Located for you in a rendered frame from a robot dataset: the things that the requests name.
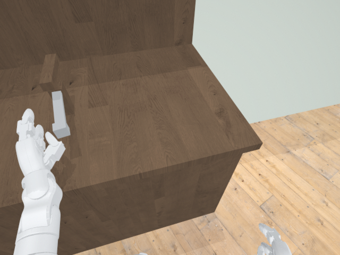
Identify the counter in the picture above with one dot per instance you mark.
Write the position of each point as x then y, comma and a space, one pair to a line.
154, 137

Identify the left robot hand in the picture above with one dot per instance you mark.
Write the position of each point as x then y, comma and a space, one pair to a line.
30, 147

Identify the right robot hand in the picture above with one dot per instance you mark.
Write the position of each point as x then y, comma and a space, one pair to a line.
278, 247

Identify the tap lever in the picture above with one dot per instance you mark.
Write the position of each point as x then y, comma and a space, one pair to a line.
60, 127

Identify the left robot forearm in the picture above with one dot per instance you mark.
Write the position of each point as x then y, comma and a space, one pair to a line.
39, 226

